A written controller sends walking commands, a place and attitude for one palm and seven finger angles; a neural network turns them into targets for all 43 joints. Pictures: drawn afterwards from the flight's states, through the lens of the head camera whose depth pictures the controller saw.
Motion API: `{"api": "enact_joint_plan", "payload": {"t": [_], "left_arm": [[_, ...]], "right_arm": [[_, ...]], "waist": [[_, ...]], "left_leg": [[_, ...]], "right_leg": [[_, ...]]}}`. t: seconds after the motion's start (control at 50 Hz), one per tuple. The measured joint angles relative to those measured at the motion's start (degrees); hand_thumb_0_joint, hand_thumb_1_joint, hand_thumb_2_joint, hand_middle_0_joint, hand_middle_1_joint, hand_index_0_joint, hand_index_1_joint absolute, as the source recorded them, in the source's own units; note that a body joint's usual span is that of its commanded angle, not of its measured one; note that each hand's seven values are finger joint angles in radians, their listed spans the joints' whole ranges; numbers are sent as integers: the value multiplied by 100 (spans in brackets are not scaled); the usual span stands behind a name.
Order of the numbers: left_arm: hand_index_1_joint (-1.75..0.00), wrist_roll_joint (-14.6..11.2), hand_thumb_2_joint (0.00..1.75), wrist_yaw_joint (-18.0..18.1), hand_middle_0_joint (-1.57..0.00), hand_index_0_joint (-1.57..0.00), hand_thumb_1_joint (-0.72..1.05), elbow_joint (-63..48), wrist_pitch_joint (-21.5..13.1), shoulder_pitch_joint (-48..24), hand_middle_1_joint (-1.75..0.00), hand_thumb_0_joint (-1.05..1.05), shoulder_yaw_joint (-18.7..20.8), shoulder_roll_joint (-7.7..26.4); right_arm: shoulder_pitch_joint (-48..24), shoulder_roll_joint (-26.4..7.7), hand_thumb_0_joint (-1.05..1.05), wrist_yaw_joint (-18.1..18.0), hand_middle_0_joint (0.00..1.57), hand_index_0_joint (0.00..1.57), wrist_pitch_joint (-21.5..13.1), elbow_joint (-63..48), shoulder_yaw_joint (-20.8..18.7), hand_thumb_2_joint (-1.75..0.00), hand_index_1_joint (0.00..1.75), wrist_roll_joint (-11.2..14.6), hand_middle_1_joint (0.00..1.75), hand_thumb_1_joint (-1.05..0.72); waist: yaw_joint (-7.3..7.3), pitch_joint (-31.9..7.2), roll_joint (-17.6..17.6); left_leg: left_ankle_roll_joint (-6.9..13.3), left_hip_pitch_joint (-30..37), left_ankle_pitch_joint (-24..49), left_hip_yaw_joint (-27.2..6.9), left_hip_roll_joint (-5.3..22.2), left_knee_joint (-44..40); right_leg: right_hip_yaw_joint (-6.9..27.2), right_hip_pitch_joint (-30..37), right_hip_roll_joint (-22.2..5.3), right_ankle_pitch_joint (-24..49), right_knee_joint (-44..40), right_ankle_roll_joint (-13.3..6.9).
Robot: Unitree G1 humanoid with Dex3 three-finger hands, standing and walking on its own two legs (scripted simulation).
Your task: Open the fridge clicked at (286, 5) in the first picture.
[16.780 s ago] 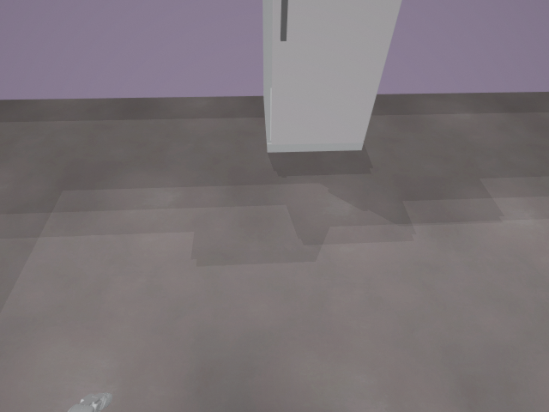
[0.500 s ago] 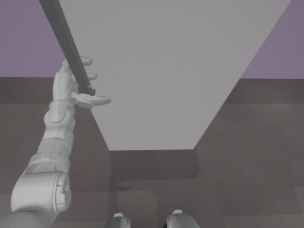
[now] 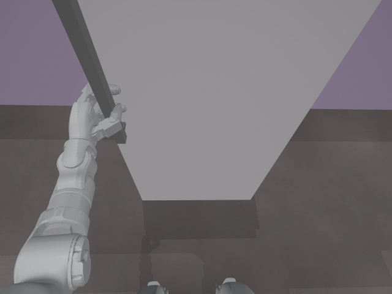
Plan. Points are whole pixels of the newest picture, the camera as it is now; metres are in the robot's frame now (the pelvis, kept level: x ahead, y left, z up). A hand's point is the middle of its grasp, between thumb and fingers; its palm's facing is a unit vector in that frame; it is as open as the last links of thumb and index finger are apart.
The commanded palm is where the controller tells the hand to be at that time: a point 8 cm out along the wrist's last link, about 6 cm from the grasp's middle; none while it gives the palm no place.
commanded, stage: grip the handle and tug to test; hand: left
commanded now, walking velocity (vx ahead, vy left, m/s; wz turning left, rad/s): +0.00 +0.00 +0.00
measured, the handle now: (98, 71) +0.50 +0.18 +0.15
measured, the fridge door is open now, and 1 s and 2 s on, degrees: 0 0 21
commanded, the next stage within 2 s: pull the door a little, standing still in 0.66 s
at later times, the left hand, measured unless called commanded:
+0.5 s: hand (116, 121) +0.45 +0.16 +0.07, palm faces +0.01 -1.00 -0.01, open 6.0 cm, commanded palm +0.40 +0.21 +0.08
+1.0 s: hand (116, 122) +0.44 +0.16 +0.08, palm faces -0.01 -1.00 -0.01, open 6.1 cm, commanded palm +0.39 +0.21 +0.08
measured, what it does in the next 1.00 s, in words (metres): stands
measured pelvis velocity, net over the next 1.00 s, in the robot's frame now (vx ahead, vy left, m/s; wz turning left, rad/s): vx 0.03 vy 0.01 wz -0.02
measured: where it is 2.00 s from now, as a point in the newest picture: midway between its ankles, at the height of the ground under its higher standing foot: outside the picture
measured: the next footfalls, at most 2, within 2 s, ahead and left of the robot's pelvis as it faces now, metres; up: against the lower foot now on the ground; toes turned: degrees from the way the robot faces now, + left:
left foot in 1.84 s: +0.23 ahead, +0.14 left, +0.00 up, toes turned +5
right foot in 2.00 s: +0.15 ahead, -0.10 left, +0.00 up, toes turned +9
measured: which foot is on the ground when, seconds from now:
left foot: down 0.00-1.00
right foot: down 0.00-1.00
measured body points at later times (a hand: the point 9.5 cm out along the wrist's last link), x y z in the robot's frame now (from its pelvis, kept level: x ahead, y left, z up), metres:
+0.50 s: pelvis +0.00 +0.00 +0.00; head +0.08 +0.01 +0.44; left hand +0.44 +0.21 +0.08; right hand +0.05 -0.26 -0.12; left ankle -0.01 +0.11 -0.69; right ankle +0.00 -0.12 -0.69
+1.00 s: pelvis +0.03 +0.01 +0.01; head +0.11 +0.01 +0.45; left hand +0.44 +0.21 +0.08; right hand +0.11 -0.25 -0.11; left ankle -0.01 +0.11 -0.69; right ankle +0.00 -0.12 -0.69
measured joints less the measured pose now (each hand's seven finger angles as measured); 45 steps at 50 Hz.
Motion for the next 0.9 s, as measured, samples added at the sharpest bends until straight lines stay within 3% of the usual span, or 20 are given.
{"api": "enact_joint_plan", "payload": {"t": [0.42,0.7,0.8,0.9], "left_arm": [[-135,0,80,-40,-33,-32,71,21,23,-46,-134,1,64,36],[-138,-191,78,166,-26,-25,75,-1257,389,999,-138,1,44,-74],[-137,-216,77,148,-25,-24,76,-1691,458,1350,-137,1,-14,-156],[-136,-130,78,63,-28,-27,73,-1629,363,1249,-136,1,-136,-259]], "right_arm": [[50,31,1,-6,20,20,47,-12,34,-89,30,-1,30,-90],[147,33,1,109,20,20,15,-230,-43,-89,30,35,30,-90],[130,53,1,116,20,20,-15,-284,-56,-89,30,30,30,-90],[58,59,1,74,20,20,-29,-189,-61,-89,30,1,30,-90]], "waist": [[-33,17,-8],[-86,-72,24],[-49,-92,29],[72,-84,24]], "left_leg": [[12,-51,22,27,-5,25],[31,295,-36,202,52,-250],[33,434,-55,204,41,-353],[29,440,-107,92,-4,-331]], "right_leg": [[33,-67,-3,28,35,8],[211,195,72,36,-229,46],[234,335,76,20,-347,60],[155,389,43,-41,-342,70]]}}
